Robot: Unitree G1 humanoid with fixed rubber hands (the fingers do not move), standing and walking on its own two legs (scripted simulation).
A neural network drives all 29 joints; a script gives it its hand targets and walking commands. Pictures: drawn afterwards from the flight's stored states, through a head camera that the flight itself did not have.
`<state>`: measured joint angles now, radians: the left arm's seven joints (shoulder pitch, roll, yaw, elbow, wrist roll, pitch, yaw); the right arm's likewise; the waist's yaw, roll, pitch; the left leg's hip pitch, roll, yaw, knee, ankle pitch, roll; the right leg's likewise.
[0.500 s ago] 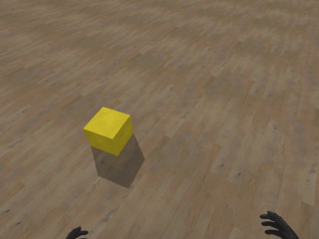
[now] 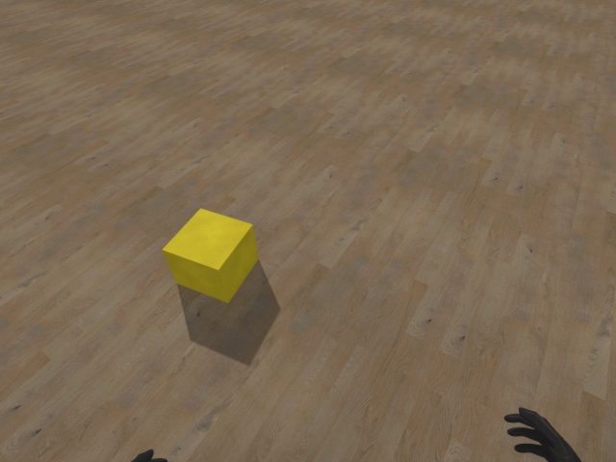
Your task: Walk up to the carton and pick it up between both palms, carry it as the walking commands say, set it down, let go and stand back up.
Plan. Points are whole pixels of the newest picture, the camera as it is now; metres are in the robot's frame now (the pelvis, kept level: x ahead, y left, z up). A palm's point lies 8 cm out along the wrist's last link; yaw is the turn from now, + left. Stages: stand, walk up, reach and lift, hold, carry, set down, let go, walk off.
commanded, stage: stand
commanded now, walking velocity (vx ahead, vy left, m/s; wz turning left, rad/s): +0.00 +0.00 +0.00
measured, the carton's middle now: (214, 254) +1.03 +0.40 -0.65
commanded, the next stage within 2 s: walk up in 0.86 s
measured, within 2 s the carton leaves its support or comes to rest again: neither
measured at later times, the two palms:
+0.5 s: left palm out of the picture +0.11 +0.26 -0.10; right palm out of the picture +0.15 -0.29 -0.05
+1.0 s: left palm out of the picture +0.10 +0.26 -0.10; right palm out of the picture +0.14 -0.29 -0.05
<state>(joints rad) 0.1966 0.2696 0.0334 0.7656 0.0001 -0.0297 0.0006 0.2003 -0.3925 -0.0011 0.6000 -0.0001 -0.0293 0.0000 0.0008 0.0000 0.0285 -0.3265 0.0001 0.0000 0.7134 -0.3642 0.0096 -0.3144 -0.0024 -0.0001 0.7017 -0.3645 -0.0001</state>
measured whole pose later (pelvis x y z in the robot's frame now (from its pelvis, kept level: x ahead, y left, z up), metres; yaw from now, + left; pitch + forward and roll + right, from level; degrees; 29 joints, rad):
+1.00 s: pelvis -0.01 +0.00 +0.00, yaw +0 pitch -2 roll +0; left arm 0.20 0.27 0.03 0.82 0.00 -0.03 0.00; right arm 0.20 -0.40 0.00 0.60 0.00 -0.03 0.00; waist 0.00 0.00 0.03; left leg -0.32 0.00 0.00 0.70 -0.34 0.01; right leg -0.31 0.00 0.00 0.70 -0.35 0.00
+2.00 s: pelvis +0.16 +0.10 +0.01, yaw +8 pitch +1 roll -2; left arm 0.28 0.41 0.11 0.71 0.00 -0.10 -0.03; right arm 0.42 -0.48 -0.06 0.60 0.00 -0.05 0.08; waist 0.04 0.02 -0.02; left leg -0.52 -0.01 0.00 0.77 -0.37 0.04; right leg -0.33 -0.06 -0.05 0.61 -0.30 -0.03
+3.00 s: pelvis +0.43 +0.16 +0.01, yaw +14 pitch -1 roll -1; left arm 0.33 0.42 0.09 0.71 0.00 -0.07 -0.03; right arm 0.42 -0.49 -0.06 0.60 0.00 -0.07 0.06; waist -0.07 0.01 0.04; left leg -0.35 -0.03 0.00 0.66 -0.30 0.07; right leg -0.45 -0.08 -0.09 0.89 -0.46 -0.02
